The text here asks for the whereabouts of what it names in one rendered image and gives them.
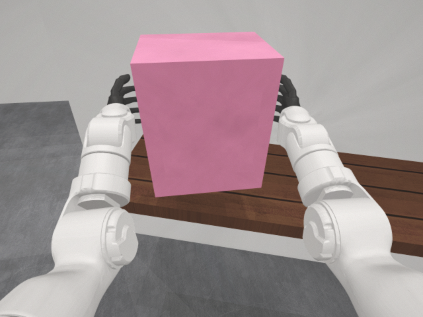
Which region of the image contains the right robot forearm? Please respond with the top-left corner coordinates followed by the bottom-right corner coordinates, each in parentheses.
top-left (277, 106), bottom-right (393, 246)

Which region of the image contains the robot right hand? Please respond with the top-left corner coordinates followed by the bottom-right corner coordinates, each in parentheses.
top-left (273, 75), bottom-right (300, 122)

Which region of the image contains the left robot forearm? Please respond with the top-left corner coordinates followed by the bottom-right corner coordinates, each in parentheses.
top-left (52, 103), bottom-right (137, 260)

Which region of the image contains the robot left upper arm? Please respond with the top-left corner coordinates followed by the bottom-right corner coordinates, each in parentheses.
top-left (0, 207), bottom-right (138, 317)

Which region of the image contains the carton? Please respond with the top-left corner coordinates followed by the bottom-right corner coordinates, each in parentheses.
top-left (130, 32), bottom-right (284, 197)

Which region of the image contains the table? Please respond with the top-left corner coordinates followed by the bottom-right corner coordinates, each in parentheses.
top-left (121, 135), bottom-right (423, 257)

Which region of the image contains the robot left hand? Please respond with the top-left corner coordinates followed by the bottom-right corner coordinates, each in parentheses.
top-left (107, 74), bottom-right (141, 123)

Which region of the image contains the robot right upper arm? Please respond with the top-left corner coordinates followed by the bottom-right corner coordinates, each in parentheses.
top-left (303, 197), bottom-right (423, 317)

